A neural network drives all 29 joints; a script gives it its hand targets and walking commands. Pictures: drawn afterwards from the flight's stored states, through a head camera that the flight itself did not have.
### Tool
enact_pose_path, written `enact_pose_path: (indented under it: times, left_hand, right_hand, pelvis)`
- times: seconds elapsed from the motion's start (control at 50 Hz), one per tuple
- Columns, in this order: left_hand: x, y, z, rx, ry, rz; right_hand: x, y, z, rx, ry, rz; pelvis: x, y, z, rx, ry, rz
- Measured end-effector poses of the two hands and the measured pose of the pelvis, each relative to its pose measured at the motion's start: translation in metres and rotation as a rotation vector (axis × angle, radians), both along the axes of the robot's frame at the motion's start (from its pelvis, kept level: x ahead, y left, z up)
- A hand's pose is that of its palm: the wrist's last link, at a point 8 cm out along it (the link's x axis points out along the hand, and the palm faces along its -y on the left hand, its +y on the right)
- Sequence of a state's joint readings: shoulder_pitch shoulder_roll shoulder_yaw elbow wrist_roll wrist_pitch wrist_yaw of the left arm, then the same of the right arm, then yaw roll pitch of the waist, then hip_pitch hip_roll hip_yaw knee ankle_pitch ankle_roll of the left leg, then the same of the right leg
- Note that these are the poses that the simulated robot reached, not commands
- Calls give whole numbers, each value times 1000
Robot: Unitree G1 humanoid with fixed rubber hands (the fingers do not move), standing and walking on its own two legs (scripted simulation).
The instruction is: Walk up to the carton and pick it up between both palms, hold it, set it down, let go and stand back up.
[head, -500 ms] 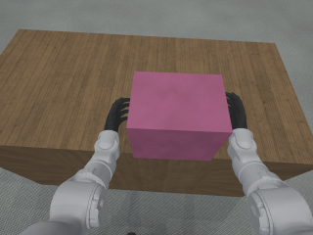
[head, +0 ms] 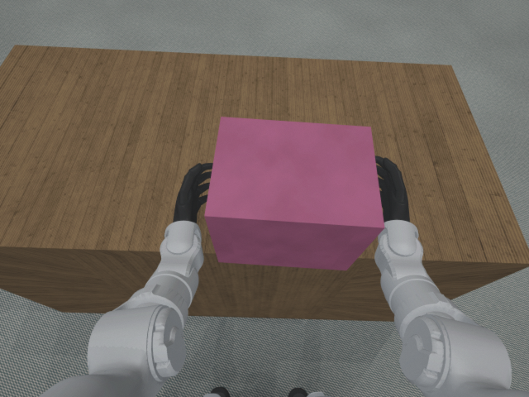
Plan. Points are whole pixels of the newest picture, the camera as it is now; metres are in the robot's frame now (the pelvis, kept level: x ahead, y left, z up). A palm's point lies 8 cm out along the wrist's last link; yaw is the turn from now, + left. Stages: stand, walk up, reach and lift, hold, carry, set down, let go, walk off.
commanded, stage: reach and lift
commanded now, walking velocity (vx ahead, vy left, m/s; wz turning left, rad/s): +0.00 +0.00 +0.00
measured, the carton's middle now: (288, 199) +0.42 -0.04 -0.02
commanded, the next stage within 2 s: none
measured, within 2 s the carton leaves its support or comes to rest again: leaves its support in 0.98 s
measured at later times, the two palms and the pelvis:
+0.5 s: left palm (189, 213) +0.40 +0.13 -0.02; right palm (392, 212) +0.38 -0.20 +0.01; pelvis +0.00 +0.00 +0.00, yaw +0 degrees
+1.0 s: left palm (184, 216) +0.40 +0.13 -0.01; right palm (390, 217) +0.37 -0.19 +0.02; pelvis +0.00 +0.00 +0.00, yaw +0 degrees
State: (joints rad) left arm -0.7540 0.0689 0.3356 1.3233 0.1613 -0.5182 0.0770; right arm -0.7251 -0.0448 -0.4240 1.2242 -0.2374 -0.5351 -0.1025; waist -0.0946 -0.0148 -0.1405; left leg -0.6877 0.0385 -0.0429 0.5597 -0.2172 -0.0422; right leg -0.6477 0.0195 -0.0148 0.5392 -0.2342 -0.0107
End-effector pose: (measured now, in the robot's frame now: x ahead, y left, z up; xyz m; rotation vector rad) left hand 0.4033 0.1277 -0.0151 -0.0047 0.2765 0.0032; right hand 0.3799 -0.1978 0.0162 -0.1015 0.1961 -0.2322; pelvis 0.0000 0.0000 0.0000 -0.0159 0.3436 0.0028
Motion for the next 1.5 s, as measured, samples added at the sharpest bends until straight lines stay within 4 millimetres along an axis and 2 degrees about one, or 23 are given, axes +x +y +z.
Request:
enact_pose_path:
  times: [0.72,0.94,1.32,1.5]
  left_hand:
    - [0,-1,-2,1,3,21]
    - [-6,2,2,-5,-24,33]
    - [-24,15,31,-17,-110,48]
    - [-33,21,28,-12,-78,53]
  right_hand:
    - [-3,2,-3,7,10,-14]
    - [-10,6,-2,7,-25,-16]
    - [-28,18,27,-6,-113,-3]
    - [-34,24,23,-1,-80,2]
  pelvis:
    - [0,1,1,-8,1,-4]
    - [0,2,1,-9,0,-4]
    - [-15,8,3,-21,-42,-6]
    - [-21,12,5,-20,-57,-1]
